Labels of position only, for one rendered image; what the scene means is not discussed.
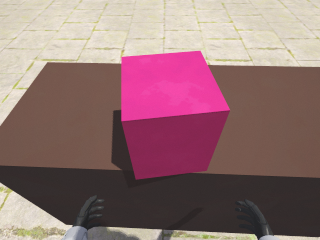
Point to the robot left hand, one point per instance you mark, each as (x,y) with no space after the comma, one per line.
(84,217)

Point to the carton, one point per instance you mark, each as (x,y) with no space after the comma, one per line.
(172,113)

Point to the left robot forearm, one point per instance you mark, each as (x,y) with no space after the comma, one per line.
(76,233)

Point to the robot right hand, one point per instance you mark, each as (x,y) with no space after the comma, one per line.
(260,226)

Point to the pedestal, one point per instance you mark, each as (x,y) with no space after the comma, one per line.
(64,142)

